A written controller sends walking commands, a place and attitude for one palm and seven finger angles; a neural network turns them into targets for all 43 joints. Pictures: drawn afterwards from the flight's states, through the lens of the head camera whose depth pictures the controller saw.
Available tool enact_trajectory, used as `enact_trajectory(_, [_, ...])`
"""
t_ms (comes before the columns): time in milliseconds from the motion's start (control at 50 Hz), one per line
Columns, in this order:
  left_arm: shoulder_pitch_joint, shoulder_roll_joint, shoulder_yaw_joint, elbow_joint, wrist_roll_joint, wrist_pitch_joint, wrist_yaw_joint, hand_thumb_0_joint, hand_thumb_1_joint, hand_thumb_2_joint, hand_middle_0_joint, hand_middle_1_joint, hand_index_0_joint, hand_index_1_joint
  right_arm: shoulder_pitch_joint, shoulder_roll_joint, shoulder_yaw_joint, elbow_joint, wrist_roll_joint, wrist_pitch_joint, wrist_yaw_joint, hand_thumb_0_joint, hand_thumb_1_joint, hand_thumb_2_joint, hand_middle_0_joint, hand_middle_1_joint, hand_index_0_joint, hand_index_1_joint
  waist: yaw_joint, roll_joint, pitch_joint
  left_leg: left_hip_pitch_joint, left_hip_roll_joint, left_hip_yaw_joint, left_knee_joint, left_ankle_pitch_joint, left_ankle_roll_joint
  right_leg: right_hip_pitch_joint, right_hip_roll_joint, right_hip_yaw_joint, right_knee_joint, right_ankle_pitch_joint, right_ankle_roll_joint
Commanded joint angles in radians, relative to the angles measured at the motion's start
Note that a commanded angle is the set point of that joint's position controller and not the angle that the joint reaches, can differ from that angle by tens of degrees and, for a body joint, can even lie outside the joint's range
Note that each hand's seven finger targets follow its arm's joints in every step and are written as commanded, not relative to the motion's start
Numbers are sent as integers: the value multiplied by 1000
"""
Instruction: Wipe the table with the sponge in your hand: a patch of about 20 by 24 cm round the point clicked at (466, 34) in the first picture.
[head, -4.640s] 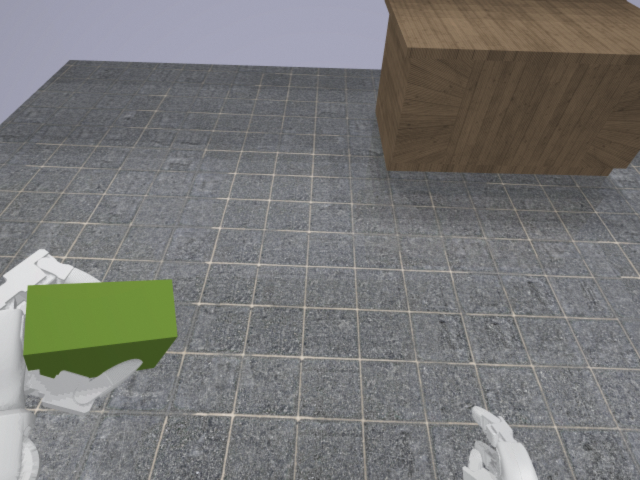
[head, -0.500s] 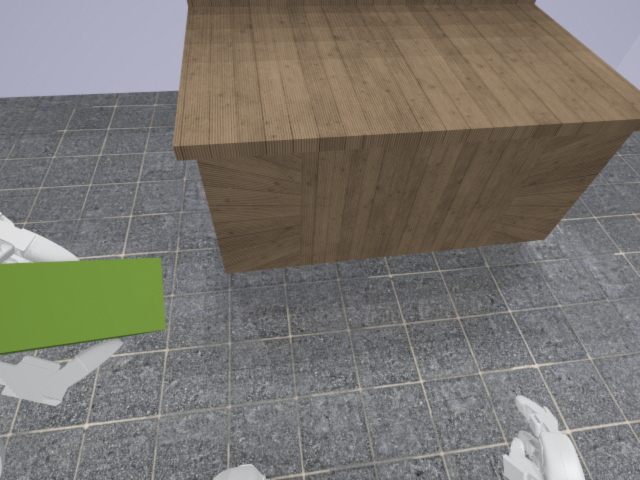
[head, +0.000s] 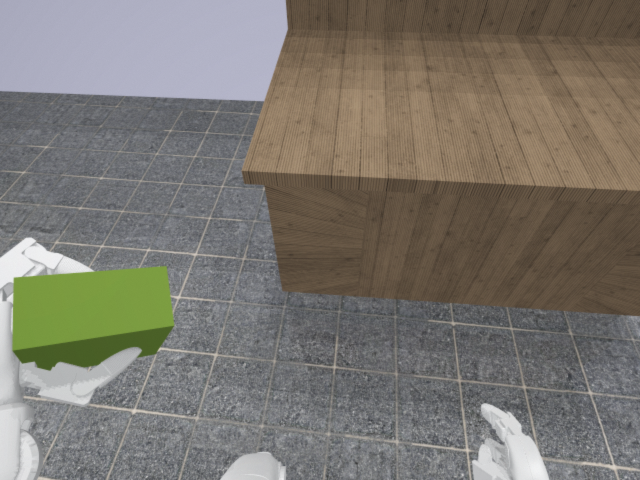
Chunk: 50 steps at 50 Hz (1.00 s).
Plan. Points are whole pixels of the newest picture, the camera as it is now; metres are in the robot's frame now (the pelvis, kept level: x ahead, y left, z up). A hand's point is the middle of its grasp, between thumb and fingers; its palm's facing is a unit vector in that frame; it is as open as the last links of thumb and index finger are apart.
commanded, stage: turn to face it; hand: left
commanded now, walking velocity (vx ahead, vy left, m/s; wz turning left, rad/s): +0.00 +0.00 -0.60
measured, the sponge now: (118, 320) +0.23 +0.21 +0.15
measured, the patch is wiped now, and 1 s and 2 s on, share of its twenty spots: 0.00 0.00 0.00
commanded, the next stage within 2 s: take the last steps up to it in 0.70 s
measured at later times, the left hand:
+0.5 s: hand (217, 263) +0.29 +0.13 +0.16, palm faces +0.14 -0.85 -0.51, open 9.9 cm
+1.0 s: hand (198, 293) +0.25 +0.14 +0.17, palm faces +0.10 -0.91 -0.41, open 9.9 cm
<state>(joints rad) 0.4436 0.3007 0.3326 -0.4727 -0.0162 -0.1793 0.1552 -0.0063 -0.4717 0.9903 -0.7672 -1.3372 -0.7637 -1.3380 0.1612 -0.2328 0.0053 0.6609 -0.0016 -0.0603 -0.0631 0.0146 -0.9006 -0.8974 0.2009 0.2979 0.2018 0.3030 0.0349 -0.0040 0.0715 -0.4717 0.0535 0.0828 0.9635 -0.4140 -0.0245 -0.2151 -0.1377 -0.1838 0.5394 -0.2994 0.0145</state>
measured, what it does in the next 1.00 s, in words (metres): steps on the spot, turning right: left foot, then right foot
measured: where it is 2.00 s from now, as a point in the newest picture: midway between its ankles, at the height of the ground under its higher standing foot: outside the picture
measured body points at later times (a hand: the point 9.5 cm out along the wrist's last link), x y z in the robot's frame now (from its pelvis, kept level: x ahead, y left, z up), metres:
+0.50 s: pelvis +0.01 -0.04 -0.01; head +0.06 -0.07 +0.43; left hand +0.28 +0.18 +0.18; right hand +0.14 -0.29 -0.12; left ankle +0.02 +0.12 -0.68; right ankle +0.04 -0.11 -0.74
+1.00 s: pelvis -0.03 -0.02 +0.00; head -0.05 -0.01 +0.45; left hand +0.24 +0.19 +0.19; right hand +0.03 -0.29 -0.08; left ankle +0.02 +0.11 -0.74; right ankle -0.05 -0.11 -0.70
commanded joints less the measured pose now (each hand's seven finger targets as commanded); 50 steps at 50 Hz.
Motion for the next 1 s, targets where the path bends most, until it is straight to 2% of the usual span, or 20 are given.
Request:
enact_trajectory(0, [-99,241,137,-323,-8,-87,46,0,100,1300,-1200,-1600,-1200,-1600,-76,-36,-30,-207,-7,-53,-17,0,-900,-900,200,300,200,300,-20,-130,-222,188,-56,103,-414,192,-9,131,-94,131,-59,595,-112])
enact_trajectory(40, [-121,250,141,-361,-7,-95,54,0,100,1300,-1200,-1600,-1200,-1600,-46,-65,-56,-228,1,-47,-28,0,-900,-900,200,300,200,300,-35,-12,-261,369,18,59,-561,353,-4,72,-53,152,47,415,-70])
enact_trajectory(80, [-144,242,137,-335,-16,-108,48,0,100,1300,-1200,-1600,-1200,-1600,-29,-113,-76,-251,12,-51,-17,0,-900,-900,200,300,200,300,-26,251,-251,494,296,-218,-566,700,117,-204,88,110,244,-173,2])
enact_trajectory(120, [-99,244,146,-240,-20,-113,29,0,100,1300,-1200,-1600,-1200,-1600,-35,-97,-69,-239,-5,-63,-4,0,-900,-900,200,300,200,300,-33,347,-204,440,412,-328,-630,718,206,-309,82,171,503,-305,8])
enact_trajectory(220, [-46,189,94,-318,-24,-97,2,0,100,1300,-1200,-1600,-1200,-1600,-21,-100,-66,-255,11,-92,46,0,-900,-900,200,300,200,300,-30,299,-198,408,315,10,-557,774,106,-218,101,83,250,-81,25])
enact_trajectory(340, [-20,256,165,-252,-25,-64,-2,0,100,1300,-1200,-1600,-1200,-1600,-20,-93,-54,-277,18,-82,41,0,-900,-900,200,300,200,300,-17,172,-198,258,279,79,-375,449,31,29,117,57,-38,150,16])
enact_trajectory(360, [-45,274,173,-265,-20,-70,0,0,100,1300,-1200,-1600,-1200,-1600,-16,-72,-51,-281,22,-76,40,0,-900,-900,200,300,200,300,-23,35,-215,208,206,115,-229,321,-1,70,27,188,-76,410,-26])
enact_trajectory(380, [-36,327,219,-252,-22,-77,8,0,100,1300,-1200,-1600,-1200,-1600,-35,-41,-35,-293,17,-72,34,0,-900,-900,200,300,200,300,-22,-151,-223,32,83,110,-65,-57,-40,151,-126,437,-83,798,-111])
enact_trajectory(400, [4,314,238,-224,-49,-58,13,0,100,1300,-1200,-1600,-1200,-1600,-34,-52,-50,-290,21,-68,32,0,-900,-900,200,300,200,300,-5,-319,-260,-50,7,5,137,-214,-52,149,-200,590,-139,873,-153])
enact_trajectory(420, [17,307,236,-254,-52,-55,17,0,100,1300,-1200,-1600,-1200,-1600,-47,-45,-44,-272,14,-60,33,0,-900,-900,200,300,200,300,-16,-261,-275,-79,20,-86,234,-162,-52,177,-207,579,-133,829,-163])
enact_trajectory(480, [83,284,241,-282,-45,-73,27,0,100,1300,-1200,-1600,-1200,-1600,-75,-30,-18,-233,6,-29,29,0,-900,-900,200,300,200,300,-29,-81,-303,-119,17,-97,276,-55,-59,233,-133,430,-86,804,-165])
enact_trajectory(540, [79,280,227,-286,-48,-80,29,0,100,1300,-1200,-1600,-1200,-1600,-82,-52,-35,-216,6,-23,18,0,-900,-900,200,300,200,300,-35,-77,-289,-61,12,-86,162,-19,-53,176,-120,392,-131,681,-157])
enact_trajectory(680, [100,268,205,-264,-44,-76,24,0,100,1300,-1200,-1600,-1200,-1600,-60,-82,-46,-242,10,-24,12,0,-900,-900,200,300,200,300,-6,-109,-259,95,-22,-54,-214,-37,-10,62,-108,488,-243,261,-177])
enact_trajectory(760, [32,254,170,-256,-30,-71,20,0,100,1300,-1200,-1600,-1200,-1600,-21,-88,-45,-240,10,-5,10,0,-900,-900,200,300,200,300,-30,-63,-243,279,-25,-43,-484,59,14,-49,-59,473,-271,-12,-117])
enact_trajectory(780, [13,257,161,-262,-26,-75,18,0,100,1300,-1200,-1600,-1200,-1600,-16,-98,-50,-242,9,-4,4,0,-900,-900,200,300,200,300,-31,-22,-234,327,0,-51,-556,68,30,-73,-27,449,-258,-66,-87])
enact_trajectory(820, [-41,247,139,-292,-14,-88,14,0,100,1300,-1200,-1600,-1200,-1600,-31,-133,-57,-267,7,-10,-3,0,-900,-900,200,300,200,300,-25,166,-161,305,170,-249,-705,-56,121,-163,124,352,-101,-172,-22])
enact_trajectory(840, [-69,273,163,-303,-5,-97,15,0,100,1300,-1200,-1600,-1200,-1600,-38,-120,-48,-257,9,-18,-6,0,-900,-900,200,300,200,300,-12,312,-158,226,276,-353,-798,-225,169,-172,173,242,115,-149,-14])
enact_trajectory(860, [-62,241,131,-246,11,-87,15,0,100,1300,-1200,-1600,-1200,-1600,-47,-92,-44,-248,1,-27,-11,0,-900,-900,200,300,200,300,-34,331,-85,60,316,-394,-850,-330,206,-138,190,177,326,-117,-6])
enact_trajectory(920, [-68,185,66,-181,17,-72,6,0,100,1300,-1200,-1600,-1200,-1600,-32,-101,-48,-215,6,-50,-4,0,-900,-900,200,300,200,300,-31,227,-25,102,225,-212,-744,-136,173,-190,159,123,325,-134,-4])
enact_trajectory(980, [-123,185,48,-208,17,-68,14,0,100,1300,-1200,-1600,-1200,-1600,-20,-106,-40,-193,1,-67,-10,0,-900,-900,200,300,200,300,-46,249,-53,181,208,-200,-686,2,151,-114,160,58,98,-169,3])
